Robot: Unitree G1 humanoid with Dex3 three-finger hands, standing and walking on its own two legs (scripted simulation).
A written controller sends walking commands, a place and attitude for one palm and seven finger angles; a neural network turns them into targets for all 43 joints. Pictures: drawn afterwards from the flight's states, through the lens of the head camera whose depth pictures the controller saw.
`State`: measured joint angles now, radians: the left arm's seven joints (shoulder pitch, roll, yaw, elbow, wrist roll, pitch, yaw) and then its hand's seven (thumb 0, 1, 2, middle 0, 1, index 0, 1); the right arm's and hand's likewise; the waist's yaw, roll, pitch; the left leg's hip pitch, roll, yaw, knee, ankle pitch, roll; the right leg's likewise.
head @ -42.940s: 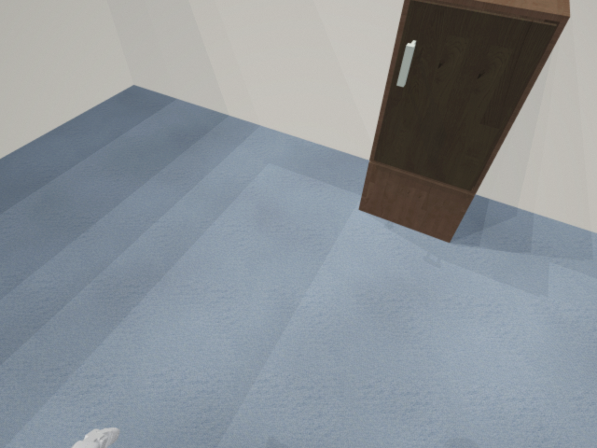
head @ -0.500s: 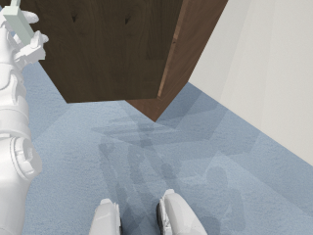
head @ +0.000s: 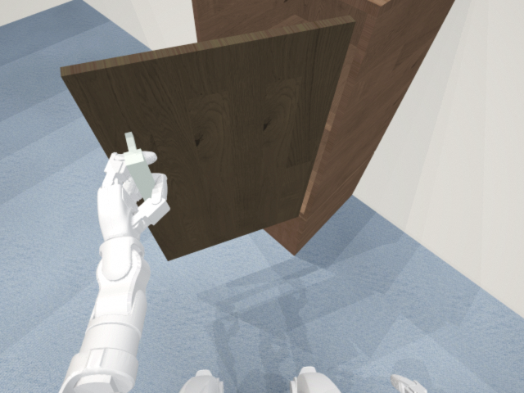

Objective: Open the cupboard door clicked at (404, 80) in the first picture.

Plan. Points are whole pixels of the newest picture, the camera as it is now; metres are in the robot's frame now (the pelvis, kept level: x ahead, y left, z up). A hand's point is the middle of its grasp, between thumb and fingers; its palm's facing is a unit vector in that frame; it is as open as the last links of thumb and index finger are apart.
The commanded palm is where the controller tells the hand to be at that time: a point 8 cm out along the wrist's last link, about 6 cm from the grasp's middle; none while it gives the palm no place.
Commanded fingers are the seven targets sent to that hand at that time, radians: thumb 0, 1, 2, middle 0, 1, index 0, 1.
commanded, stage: pull the door open along its arc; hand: left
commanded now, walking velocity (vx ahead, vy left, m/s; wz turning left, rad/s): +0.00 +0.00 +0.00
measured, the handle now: (143, 172) +0.44 +0.19 +0.04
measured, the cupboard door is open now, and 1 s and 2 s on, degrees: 65 86 86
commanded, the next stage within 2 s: open thumb and fingers to let go in 0.32 s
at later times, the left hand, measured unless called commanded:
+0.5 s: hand (217, 257) +0.30 +0.06 +0.05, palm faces +0.48 -0.88 -0.02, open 6.3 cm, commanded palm +0.25 +0.11 +0.04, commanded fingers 0.00 0.55 0.75 -0.38 -1.31 -0.38 -1.31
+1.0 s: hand (209, 259) +0.30 +0.08 +0.04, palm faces +0.45 -0.89 +0.00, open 13.3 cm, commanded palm +0.25 +0.12 +0.04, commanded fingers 0.00 -0.50 0.30 -0.23 -0.80 -0.23 -0.80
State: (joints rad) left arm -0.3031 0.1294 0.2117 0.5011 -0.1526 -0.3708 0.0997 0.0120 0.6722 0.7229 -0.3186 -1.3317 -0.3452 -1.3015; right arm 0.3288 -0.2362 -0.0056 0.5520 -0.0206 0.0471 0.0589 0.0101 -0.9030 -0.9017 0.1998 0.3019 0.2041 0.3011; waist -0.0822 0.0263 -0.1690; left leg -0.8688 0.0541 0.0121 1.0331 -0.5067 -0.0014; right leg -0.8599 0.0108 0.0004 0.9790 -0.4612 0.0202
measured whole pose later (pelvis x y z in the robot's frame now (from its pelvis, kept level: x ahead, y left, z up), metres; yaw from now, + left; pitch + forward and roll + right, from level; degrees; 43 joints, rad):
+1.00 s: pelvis -0.03 -0.04 +0.00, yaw +4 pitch +13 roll +1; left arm -0.09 -0.07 -0.07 0.40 0.05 -0.41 0.54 -0.01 -0.36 0.36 -0.30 -1.14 -0.30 -1.15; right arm 0.20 -0.20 -0.02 0.64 -0.08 -0.01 0.00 0.01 -0.90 -0.90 0.20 0.30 0.20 0.30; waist -0.03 0.02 -0.13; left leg -0.79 0.03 -0.05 1.02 -0.46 -0.05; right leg -0.79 -0.01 -0.06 1.04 -0.48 -0.04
